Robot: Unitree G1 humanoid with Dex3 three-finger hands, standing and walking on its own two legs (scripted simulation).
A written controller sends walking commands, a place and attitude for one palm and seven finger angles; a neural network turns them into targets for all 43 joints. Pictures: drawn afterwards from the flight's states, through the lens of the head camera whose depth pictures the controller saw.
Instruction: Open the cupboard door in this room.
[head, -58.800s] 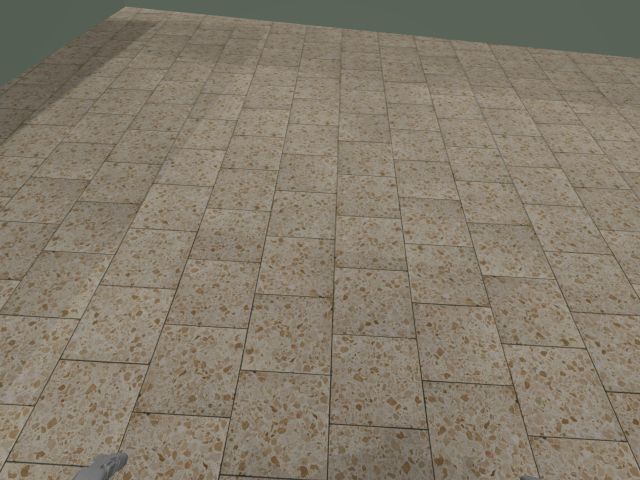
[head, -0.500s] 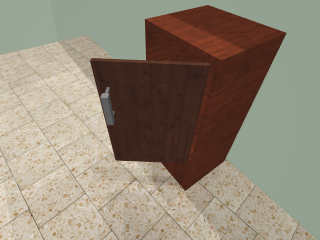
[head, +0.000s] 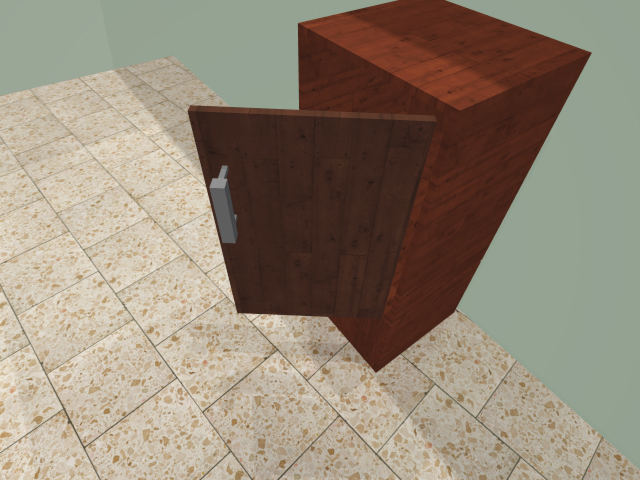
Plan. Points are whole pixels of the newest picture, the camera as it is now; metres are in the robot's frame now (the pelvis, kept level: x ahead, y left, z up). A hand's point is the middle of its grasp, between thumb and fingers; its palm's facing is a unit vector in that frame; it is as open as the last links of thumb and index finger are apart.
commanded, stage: look again from close up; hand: left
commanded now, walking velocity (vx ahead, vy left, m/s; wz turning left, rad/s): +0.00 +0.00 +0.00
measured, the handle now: (227, 204) +0.56 +0.21 -0.01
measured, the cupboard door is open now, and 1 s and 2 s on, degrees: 51 51 51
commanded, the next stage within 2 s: raise the hand with hooked fingers in 0.44 s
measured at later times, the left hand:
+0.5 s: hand out of the picture +0.01 +0.17 -0.18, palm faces +0.00 -0.98 -0.19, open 7.3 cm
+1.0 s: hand out of the picture +0.14 +0.17 -0.08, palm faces +0.10 -0.99 -0.02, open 8.8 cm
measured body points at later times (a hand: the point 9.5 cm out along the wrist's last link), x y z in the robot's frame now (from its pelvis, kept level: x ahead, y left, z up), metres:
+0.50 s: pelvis +0.00 +0.01 +0.00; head +0.01 +0.00 +0.45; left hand +0.01 +0.23 -0.16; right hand -0.01 -0.21 -0.16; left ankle -0.01 +0.09 -0.74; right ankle -0.02 -0.11 -0.74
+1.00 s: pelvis -0.03 -0.03 -0.08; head +0.02 -0.01 +0.37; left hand +0.13 +0.23 -0.07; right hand +0.21 -0.28 -0.10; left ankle -0.01 +0.09 -0.74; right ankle -0.01 -0.11 -0.74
